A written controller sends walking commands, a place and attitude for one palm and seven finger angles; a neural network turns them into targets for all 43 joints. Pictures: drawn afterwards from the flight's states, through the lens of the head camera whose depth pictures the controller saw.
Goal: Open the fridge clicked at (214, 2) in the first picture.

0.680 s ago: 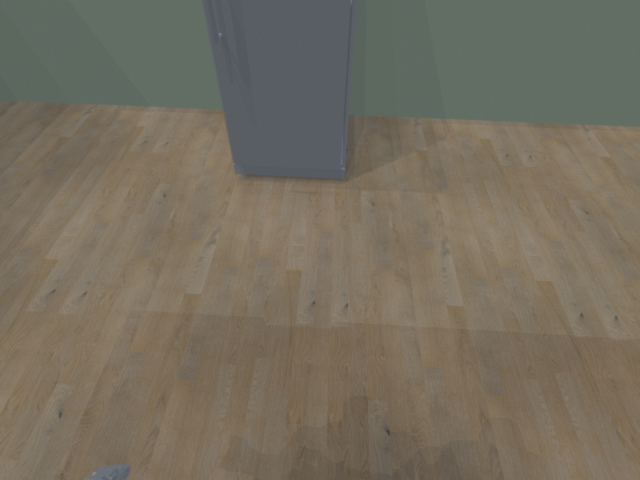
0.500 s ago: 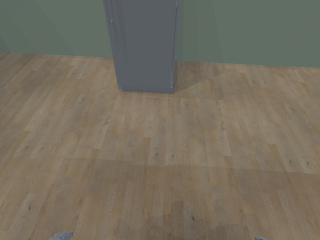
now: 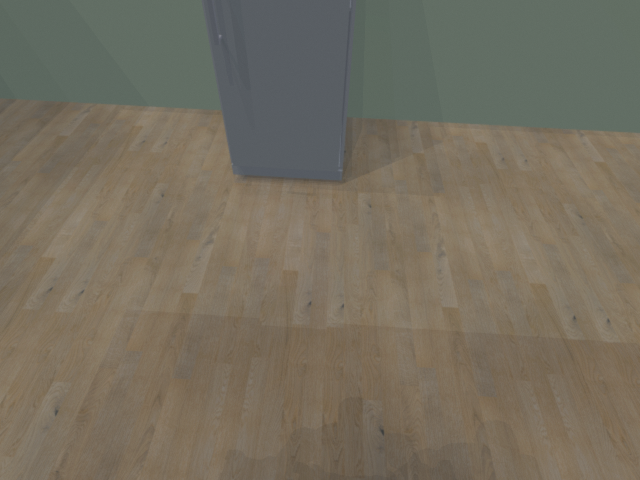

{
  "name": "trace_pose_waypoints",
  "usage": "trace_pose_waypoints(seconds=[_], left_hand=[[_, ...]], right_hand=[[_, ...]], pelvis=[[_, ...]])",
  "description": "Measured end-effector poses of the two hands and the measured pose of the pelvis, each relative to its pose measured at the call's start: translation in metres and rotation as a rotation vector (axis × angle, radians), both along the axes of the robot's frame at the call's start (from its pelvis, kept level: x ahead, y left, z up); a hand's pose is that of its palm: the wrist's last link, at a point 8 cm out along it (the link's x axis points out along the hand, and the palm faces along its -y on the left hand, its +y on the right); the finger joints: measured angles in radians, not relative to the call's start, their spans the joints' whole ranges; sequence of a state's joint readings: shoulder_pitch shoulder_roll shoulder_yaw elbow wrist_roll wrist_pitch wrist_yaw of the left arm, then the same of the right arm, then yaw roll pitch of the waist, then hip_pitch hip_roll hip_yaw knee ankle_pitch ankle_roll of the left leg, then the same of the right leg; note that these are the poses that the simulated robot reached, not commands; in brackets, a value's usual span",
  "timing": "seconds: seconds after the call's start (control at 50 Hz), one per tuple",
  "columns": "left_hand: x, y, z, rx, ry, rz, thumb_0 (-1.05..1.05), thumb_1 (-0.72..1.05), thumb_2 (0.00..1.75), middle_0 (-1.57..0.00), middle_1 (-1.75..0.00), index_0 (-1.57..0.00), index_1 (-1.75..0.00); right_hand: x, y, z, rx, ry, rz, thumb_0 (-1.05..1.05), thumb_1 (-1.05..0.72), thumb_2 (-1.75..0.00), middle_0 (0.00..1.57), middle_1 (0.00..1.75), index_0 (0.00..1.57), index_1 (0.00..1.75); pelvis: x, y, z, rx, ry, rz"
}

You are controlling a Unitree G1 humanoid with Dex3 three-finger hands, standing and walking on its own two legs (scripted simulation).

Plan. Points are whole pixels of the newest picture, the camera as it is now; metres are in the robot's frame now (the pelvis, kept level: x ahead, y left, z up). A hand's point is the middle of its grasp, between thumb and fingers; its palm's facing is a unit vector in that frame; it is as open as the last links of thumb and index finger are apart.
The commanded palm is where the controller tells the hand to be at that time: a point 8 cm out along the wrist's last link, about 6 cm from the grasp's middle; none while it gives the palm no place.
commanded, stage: stand and wait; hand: left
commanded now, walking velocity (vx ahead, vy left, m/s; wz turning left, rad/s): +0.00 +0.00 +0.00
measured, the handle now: out of the picture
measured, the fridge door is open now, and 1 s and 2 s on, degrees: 0 0 0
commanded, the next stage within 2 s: look at it before walking up in 0.14 s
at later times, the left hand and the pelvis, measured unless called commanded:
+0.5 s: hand out of the picture +0.07 +0.25 -0.15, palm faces -0.03 -0.94 -0.33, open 7.4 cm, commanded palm none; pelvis -0.01 +0.00 +0.00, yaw +0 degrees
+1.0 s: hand out of the picture +0.05 +0.24 -0.16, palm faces +0.00 -0.95 -0.30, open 7.4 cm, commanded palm none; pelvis -0.01 +0.00 +0.00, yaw +1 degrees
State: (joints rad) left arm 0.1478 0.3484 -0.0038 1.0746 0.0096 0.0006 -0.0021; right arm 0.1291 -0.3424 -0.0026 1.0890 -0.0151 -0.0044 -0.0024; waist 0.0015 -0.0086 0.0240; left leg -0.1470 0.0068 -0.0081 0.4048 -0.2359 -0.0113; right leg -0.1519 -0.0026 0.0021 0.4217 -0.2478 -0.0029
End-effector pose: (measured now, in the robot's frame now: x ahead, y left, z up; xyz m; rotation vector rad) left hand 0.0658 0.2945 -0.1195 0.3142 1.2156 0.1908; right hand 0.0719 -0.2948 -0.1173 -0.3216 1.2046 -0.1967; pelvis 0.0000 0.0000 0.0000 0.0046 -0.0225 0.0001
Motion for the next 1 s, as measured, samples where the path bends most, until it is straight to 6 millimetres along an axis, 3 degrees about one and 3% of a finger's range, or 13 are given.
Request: trace_pose_waypoints(seconds=[0.32, 0.88, 1.0], left_hand=[[0.001, -0.003, 0.004, -0.004, -0.025, -0.014, 0.00, 0.90, 0.90, -0.20, -0.30, -0.20, -0.30], [-0.017, -0.005, 0.000, -0.008, 0.016, -0.006, 0.00, 0.90, 0.90, -0.20, -0.30, -0.20, -0.30], [-0.022, -0.013, -0.008, -0.035, 0.011, 0.030, 0.00, 0.90, 0.90, -0.20, -0.30, -0.20, -0.30]], right_hand=[[-0.008, 0.005, -0.001, 0.019, -0.013, -0.004, 0.00, -0.90, -0.90, 0.20, 0.30, 0.20, 0.30], [-0.022, 0.001, 0.000, 0.013, 0.020, -0.014, 0.00, -0.90, -0.90, 0.20, 0.30, 0.20, 0.30], [-0.024, 0.014, -0.009, 0.033, 0.051, 0.001, 0.00, -0.90, -0.90, 0.20, 0.30, 0.20, 0.30]], pelvis=[[-0.008, 0.000, 0.002, 0.002, -0.007, -0.004], [-0.012, -0.001, 0.003, -0.001, -0.007, -0.006], [-0.006, 0.001, -0.001, -0.009, 0.002, 0.023]])
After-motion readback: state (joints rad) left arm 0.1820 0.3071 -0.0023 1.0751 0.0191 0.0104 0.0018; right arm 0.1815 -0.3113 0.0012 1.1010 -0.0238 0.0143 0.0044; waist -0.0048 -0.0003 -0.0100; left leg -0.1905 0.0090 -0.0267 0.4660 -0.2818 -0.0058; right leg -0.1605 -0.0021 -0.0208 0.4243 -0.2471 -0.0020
